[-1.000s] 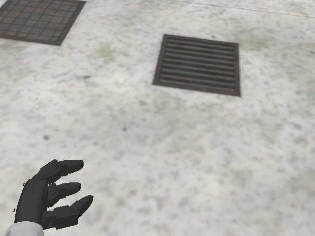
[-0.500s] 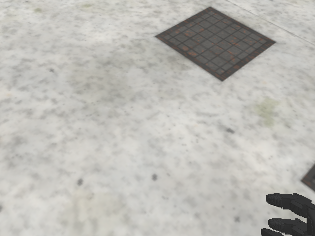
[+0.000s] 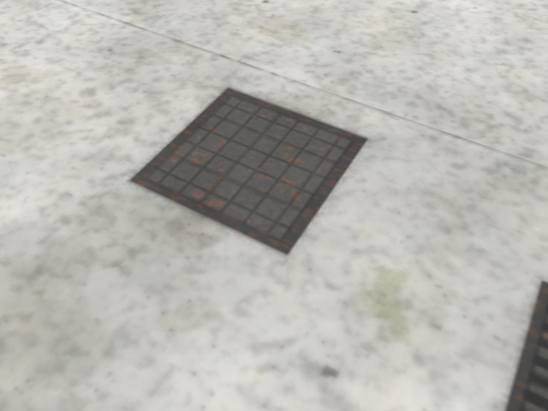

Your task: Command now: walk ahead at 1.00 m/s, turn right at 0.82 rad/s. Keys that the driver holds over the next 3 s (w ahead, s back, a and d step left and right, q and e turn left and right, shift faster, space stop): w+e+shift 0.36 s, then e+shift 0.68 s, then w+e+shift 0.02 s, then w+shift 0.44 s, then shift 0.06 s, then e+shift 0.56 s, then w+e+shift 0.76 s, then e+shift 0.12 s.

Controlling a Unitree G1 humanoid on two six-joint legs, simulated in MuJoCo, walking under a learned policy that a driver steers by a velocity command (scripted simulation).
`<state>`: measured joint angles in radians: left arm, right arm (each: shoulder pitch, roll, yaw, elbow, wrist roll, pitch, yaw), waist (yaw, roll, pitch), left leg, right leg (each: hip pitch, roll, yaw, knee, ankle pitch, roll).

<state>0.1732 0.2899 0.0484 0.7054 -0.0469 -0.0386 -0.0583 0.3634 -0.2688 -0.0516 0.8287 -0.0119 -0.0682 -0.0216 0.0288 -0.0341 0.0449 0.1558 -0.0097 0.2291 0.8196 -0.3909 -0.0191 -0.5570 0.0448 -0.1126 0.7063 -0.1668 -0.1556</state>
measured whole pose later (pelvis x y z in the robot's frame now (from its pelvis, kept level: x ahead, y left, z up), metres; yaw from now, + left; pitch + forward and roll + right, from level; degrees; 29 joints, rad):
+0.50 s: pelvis +0.44 +0.02 +0.03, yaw -30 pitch +1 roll +3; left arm 0.28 0.33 0.07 0.67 -0.03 -0.01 0.01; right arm 0.14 -0.28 -0.05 0.61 -0.02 -0.10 0.00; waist 0.02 -0.04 0.06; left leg -0.38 -0.01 -0.02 0.58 -0.18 -0.03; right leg -0.41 0.05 0.11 1.39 -0.46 0.00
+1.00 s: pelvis +0.64 -0.09 +0.04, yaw -58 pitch +2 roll +2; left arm 0.18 0.33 0.08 0.56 -0.01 0.03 0.00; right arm 0.00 -0.30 -0.03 0.66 -0.01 -0.04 0.00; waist 0.04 0.00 0.12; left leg -0.55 -0.02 -0.15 0.99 -0.42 -0.07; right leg -0.42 0.14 0.14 0.48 -0.07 -0.08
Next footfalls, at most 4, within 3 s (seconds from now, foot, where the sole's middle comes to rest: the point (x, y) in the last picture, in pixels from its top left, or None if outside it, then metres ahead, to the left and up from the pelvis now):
0.38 left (250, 363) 0.60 0.10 -0.73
0.80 right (386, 341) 0.67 -0.24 -0.73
1.18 left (339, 275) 0.86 -0.13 -0.73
1.68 right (495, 339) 0.68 -0.51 -0.73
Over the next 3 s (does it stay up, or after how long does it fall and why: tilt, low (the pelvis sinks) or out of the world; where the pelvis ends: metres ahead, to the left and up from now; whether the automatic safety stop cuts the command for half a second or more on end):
stays up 0.41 -0.78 0.05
